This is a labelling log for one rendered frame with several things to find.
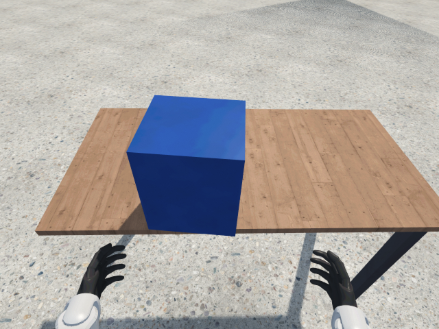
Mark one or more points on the robot right hand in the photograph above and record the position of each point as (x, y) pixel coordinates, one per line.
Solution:
(339, 289)

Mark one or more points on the carton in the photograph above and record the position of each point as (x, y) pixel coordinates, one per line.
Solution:
(187, 159)

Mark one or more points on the robot left hand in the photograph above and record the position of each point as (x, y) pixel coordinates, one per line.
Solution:
(94, 281)

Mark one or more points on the table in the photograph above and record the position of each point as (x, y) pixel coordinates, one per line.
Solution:
(306, 171)

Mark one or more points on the right robot forearm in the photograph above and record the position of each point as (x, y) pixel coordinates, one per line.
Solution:
(349, 317)

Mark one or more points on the left robot forearm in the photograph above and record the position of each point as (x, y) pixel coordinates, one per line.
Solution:
(82, 311)

